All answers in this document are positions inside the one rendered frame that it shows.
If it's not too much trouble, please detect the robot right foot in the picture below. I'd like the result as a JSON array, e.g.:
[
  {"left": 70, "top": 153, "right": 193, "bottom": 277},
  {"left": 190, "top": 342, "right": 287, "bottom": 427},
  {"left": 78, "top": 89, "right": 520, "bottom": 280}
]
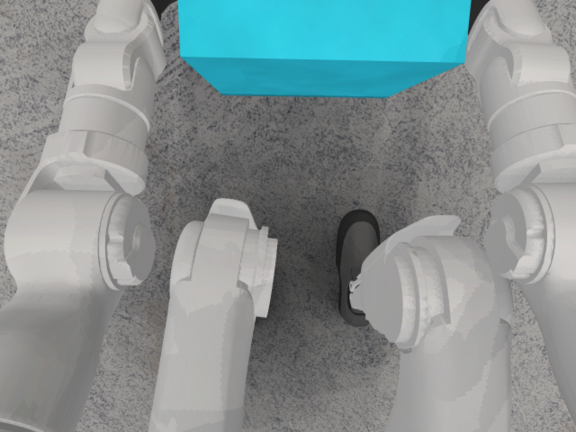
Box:
[{"left": 336, "top": 210, "right": 380, "bottom": 327}]

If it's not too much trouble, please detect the robot left shin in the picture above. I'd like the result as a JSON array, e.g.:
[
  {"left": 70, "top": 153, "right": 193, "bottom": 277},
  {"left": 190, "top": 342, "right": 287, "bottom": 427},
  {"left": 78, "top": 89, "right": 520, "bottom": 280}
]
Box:
[{"left": 169, "top": 198, "right": 258, "bottom": 295}]

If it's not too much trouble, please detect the right robot forearm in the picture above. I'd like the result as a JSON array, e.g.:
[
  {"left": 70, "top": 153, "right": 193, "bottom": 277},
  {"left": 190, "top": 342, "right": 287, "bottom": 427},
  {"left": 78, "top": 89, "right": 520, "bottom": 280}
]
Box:
[{"left": 464, "top": 0, "right": 576, "bottom": 194}]

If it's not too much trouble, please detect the left robot forearm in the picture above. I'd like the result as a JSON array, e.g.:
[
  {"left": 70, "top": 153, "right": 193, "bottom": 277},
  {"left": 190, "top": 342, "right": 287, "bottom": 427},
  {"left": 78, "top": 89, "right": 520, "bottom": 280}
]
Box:
[{"left": 4, "top": 0, "right": 167, "bottom": 273}]

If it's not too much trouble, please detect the left robot hand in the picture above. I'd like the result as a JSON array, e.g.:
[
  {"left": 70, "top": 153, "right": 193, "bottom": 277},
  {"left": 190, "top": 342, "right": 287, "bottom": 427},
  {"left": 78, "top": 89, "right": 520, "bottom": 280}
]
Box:
[{"left": 150, "top": 0, "right": 177, "bottom": 21}]

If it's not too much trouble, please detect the right robot upper arm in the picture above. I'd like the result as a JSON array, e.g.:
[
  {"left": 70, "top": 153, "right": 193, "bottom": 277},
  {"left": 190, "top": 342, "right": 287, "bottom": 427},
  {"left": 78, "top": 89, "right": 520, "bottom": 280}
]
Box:
[{"left": 484, "top": 183, "right": 576, "bottom": 426}]

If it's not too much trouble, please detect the carton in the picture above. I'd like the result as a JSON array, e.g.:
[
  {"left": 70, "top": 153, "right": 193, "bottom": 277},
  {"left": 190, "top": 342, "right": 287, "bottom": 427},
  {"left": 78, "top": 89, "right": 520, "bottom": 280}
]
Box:
[{"left": 178, "top": 0, "right": 472, "bottom": 98}]

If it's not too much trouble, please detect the left robot upper arm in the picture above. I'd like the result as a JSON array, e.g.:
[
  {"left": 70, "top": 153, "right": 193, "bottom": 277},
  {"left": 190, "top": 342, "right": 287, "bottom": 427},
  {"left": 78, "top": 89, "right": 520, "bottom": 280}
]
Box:
[{"left": 0, "top": 190, "right": 156, "bottom": 432}]

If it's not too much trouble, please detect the right robot hand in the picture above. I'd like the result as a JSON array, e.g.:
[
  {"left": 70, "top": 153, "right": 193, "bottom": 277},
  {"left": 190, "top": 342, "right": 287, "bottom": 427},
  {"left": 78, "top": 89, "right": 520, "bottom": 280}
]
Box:
[{"left": 468, "top": 0, "right": 490, "bottom": 35}]

